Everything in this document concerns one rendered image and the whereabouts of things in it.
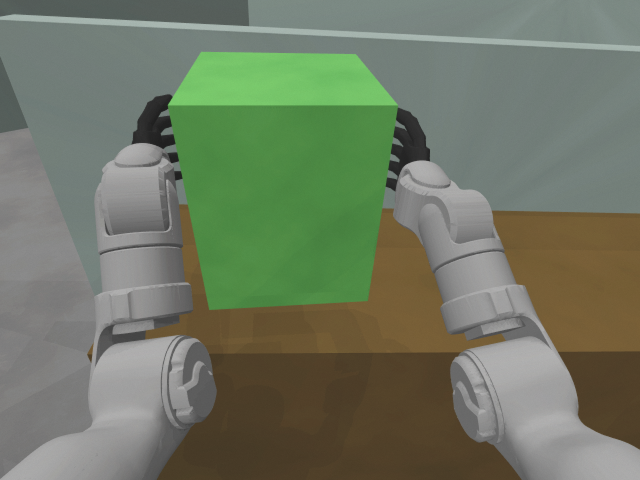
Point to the pedestal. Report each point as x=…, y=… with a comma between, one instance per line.
x=362, y=390

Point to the robot left forearm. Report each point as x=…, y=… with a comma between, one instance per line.
x=139, y=238

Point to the left robot upper arm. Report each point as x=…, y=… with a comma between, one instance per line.
x=145, y=396

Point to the right robot hand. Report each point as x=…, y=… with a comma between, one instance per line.
x=414, y=145

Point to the left robot hand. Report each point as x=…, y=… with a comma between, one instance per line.
x=150, y=126

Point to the robot right forearm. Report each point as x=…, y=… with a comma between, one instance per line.
x=480, y=295

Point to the right robot upper arm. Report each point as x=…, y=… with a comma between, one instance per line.
x=517, y=396

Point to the carton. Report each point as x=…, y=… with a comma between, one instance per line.
x=284, y=159

